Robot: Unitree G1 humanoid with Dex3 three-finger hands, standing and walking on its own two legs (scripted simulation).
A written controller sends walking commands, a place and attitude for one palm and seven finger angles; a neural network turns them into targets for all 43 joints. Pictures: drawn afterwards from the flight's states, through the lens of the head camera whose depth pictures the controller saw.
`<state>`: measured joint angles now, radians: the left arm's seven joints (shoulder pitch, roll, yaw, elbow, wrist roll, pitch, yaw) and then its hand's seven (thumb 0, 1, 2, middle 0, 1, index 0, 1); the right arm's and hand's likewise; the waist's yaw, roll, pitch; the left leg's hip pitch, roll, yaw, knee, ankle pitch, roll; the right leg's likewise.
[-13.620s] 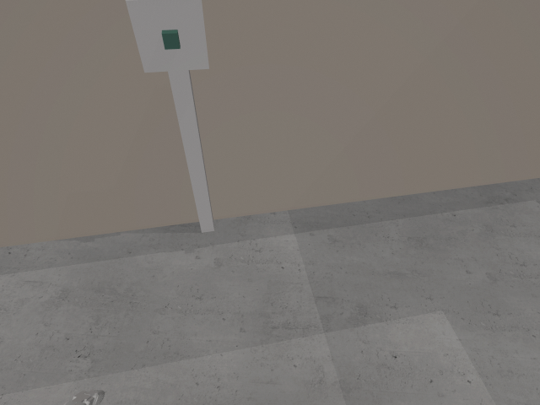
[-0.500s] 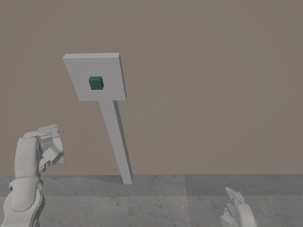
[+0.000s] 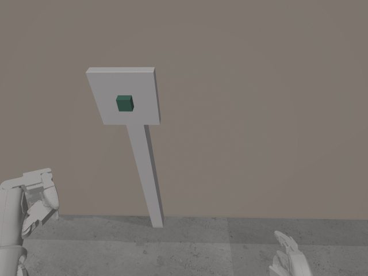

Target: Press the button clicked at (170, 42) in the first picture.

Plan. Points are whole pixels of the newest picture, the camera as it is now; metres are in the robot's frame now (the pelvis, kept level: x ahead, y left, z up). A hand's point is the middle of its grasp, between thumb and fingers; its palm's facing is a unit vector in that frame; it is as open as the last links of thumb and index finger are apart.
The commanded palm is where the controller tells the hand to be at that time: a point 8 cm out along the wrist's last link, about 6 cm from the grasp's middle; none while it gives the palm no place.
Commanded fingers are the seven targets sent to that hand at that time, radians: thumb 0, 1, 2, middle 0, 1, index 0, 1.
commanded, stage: draw the hand back to the body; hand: left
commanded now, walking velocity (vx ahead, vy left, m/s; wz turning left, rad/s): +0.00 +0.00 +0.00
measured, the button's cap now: (125, 102) +0.52 +0.24 +0.11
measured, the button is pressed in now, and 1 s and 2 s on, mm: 0 0 0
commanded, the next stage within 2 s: step back with the hand held close in 0.10 s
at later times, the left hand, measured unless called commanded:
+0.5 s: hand (57, 203) +0.18 +0.24 +0.15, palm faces +0.30 -0.84 -0.46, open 3.1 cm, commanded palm +0.12 +0.29 +0.17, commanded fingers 0.00 0.90 0.90 -1.30 -1.50 -1.30 -1.50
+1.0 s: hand (13, 247) +0.10 +0.26 +0.16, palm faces +0.40 -0.80 -0.45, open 3.1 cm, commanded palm +0.04 +0.30 +0.17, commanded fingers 0.00 0.90 0.90 -1.30 -1.50 -1.30 -1.50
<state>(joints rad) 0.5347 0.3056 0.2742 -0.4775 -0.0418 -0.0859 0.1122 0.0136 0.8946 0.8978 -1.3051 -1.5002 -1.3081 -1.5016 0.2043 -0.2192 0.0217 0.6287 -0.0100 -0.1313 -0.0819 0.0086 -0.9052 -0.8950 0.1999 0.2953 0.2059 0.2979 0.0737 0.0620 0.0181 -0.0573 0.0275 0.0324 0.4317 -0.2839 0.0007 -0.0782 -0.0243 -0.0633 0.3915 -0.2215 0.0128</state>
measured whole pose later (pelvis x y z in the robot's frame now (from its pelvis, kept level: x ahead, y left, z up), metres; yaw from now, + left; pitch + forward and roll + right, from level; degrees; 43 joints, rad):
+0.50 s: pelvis -0.02 +0.01 +0.00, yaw -1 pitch +0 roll -1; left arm 0.60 0.35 0.33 -0.53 -0.04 -0.15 0.11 0.01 0.89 0.90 -1.30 -1.50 -1.31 -1.50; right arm 0.18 -0.23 0.00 0.55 -0.01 -0.02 -0.07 0.01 -0.90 -0.89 0.20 0.30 0.21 0.30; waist 0.00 0.03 0.02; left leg -0.20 0.02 0.06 0.46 -0.26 0.02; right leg -0.23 -0.04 -0.03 0.40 -0.17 0.03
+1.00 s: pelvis -0.09 +0.02 -0.02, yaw +0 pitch +0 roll -2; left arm 0.59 0.37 0.38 -0.59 0.00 -0.24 0.16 0.01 0.89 0.90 -1.31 -1.50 -1.31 -1.50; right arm 0.23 -0.21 0.01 0.54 0.00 -0.08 -0.08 0.01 -0.90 -0.89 0.20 0.30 0.21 0.30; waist -0.01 -0.01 0.02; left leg -0.40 0.01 0.03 0.63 -0.23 0.04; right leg -0.39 -0.02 0.00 0.54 -0.17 0.03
